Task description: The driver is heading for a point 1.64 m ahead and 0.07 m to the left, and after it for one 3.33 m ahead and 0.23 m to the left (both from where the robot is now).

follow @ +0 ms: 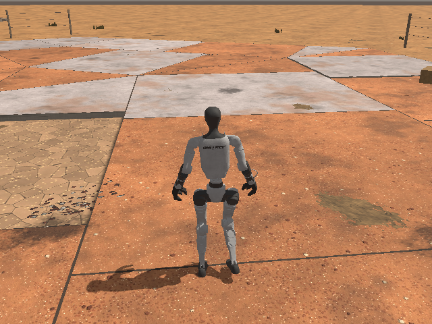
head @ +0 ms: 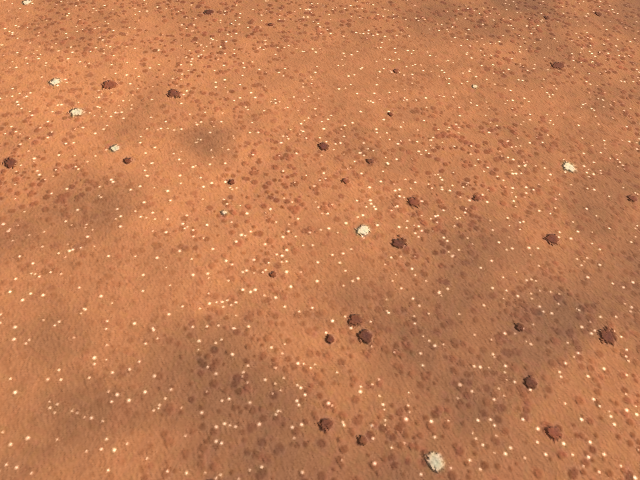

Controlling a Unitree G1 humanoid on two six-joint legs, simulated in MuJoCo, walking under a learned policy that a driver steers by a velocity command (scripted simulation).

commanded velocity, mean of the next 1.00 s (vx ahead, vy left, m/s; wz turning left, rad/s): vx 0.28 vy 0.00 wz -0.25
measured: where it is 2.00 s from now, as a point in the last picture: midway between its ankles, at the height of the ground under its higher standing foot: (376, 339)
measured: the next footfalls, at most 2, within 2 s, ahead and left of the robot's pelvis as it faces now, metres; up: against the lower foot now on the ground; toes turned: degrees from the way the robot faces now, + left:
right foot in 0.38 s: +0.00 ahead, -0.15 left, +0.00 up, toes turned -12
left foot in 0.88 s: +0.42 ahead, -0.02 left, +0.00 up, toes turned -11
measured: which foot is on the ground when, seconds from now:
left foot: down 0.00-0.36, up 0.38-0.86, down 0.88-1.00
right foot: up 0.00-0.36, down 0.38-0.90, up 0.92-1.00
